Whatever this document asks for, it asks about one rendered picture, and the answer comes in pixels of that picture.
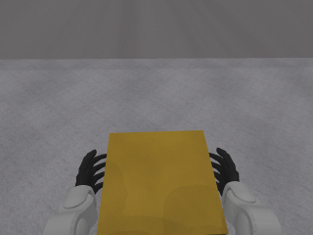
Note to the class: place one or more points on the robot left forearm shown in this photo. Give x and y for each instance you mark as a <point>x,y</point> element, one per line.
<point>76,215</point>

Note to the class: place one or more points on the carton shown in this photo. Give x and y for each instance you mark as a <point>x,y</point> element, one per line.
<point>160,183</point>

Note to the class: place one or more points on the left robot hand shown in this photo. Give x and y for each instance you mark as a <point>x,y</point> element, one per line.
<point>86,171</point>

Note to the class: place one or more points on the right robot hand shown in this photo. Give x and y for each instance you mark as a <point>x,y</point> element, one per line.
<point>227,169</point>

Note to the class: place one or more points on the robot right forearm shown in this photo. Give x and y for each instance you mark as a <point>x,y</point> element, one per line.
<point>246,213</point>

